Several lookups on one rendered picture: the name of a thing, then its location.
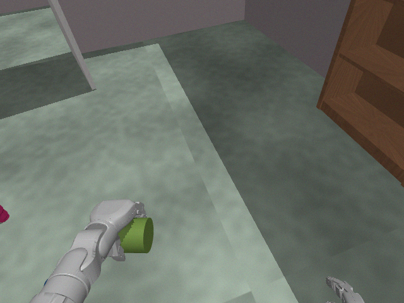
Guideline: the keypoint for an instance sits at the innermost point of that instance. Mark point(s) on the left robot hand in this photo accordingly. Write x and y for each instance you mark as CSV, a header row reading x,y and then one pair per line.
x,y
118,212

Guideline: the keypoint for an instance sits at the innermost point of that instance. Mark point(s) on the right robot hand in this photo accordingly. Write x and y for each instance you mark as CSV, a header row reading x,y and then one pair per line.
x,y
343,290

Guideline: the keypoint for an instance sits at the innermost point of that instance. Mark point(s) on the bookshelf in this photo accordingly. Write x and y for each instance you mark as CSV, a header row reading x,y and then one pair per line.
x,y
363,92

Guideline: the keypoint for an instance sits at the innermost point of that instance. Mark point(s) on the left robot arm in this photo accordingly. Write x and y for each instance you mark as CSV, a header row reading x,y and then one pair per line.
x,y
80,267

